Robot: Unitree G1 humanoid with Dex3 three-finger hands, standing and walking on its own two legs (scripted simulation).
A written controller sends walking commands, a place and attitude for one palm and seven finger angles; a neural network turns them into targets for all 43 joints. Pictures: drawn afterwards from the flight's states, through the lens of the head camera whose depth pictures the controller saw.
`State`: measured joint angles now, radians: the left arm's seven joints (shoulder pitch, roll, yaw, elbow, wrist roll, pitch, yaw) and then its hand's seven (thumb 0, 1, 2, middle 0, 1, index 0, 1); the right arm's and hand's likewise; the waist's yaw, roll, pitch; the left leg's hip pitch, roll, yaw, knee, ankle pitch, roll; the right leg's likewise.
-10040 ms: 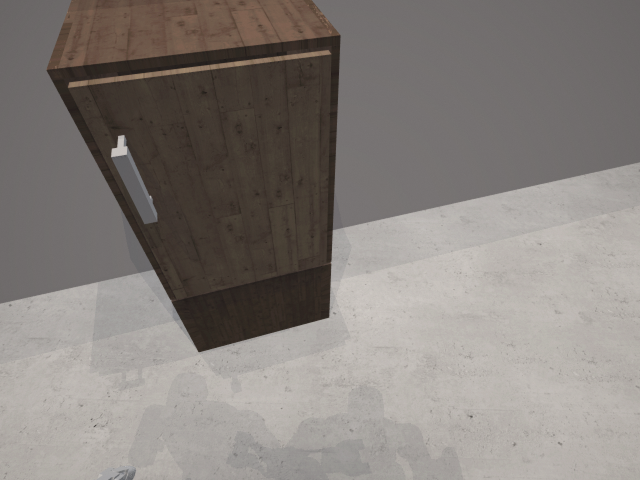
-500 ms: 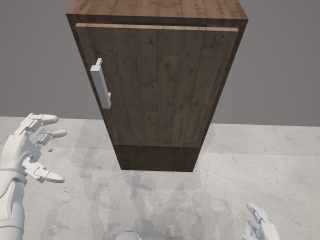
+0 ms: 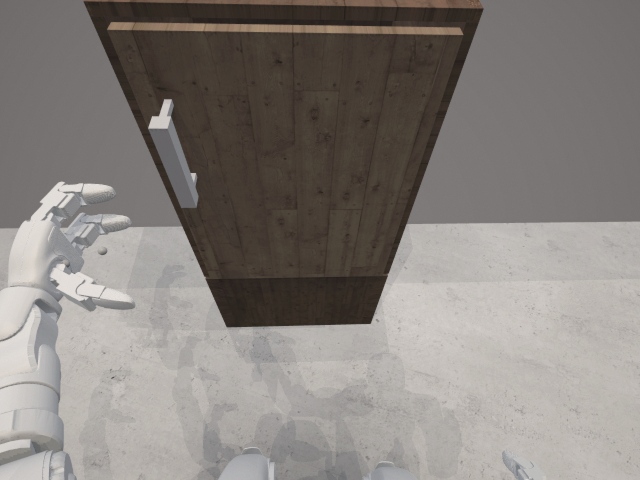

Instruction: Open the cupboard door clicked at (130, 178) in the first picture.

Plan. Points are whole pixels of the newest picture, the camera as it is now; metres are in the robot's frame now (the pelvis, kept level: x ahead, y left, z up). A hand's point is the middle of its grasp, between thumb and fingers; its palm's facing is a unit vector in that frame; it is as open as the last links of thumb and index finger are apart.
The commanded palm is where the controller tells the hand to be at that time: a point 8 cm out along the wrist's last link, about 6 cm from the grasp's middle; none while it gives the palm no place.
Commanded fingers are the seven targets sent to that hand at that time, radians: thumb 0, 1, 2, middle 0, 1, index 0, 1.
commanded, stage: move the hooked fingers beside the handle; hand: left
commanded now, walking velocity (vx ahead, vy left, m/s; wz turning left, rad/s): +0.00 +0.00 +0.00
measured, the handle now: (179, 156) +0.54 +0.22 +0.06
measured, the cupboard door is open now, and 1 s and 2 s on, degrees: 0 0 0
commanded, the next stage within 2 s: slide the fingers in behind the handle in 1.80 s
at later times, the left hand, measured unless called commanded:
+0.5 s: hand (115, 215) +0.42 +0.27 +0.07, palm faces +0.04 -1.00 +0.00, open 14.0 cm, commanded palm +0.40 +0.32 +0.07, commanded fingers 0.00 -0.50 0.30 -0.30 -1.20 -0.30 -1.20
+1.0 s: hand (123, 182) +0.48 +0.28 +0.07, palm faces +0.04 -1.00 +0.00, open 14.0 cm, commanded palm +0.46 +0.32 +0.06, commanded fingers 0.00 -0.50 0.30 -0.30 -1.20 -0.30 -1.20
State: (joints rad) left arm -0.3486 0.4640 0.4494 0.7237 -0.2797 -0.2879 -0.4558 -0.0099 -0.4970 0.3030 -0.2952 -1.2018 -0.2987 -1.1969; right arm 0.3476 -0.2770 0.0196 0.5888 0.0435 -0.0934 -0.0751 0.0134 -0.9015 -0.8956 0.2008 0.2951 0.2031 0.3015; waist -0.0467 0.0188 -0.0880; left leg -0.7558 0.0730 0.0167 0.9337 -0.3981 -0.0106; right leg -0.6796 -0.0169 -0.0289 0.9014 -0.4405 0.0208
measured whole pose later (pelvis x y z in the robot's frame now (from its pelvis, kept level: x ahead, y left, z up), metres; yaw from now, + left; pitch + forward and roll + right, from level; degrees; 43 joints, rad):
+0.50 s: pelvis +0.00 +0.00 -0.01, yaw +0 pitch +16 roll -3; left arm -0.62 0.55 0.48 0.99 -0.21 -0.34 -0.47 -0.01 -0.50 0.30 -0.30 -1.20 -0.30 -1.20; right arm 0.33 -0.28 0.02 0.61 0.03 -0.03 -0.06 0.01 -0.90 -0.90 0.20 0.30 0.20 0.30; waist -0.08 0.01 -0.10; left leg -0.87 0.08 0.00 1.01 -0.42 -0.01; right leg -0.78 -0.01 -0.03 0.96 -0.45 0.02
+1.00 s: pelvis -0.01 +0.01 -0.02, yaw -1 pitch +20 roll -4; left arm -0.84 0.70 0.53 1.19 -0.14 -0.34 -0.46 -0.01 -0.50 0.30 -0.30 -1.20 -0.30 -1.20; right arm 0.38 -0.28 0.04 0.62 0.02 0.03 -0.06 0.01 -0.90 -0.90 0.20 0.30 0.20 0.30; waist -0.15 0.00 -0.09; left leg -0.99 0.10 0.00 1.07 -0.43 0.00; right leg -0.89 0.01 -0.04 1.00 -0.45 0.03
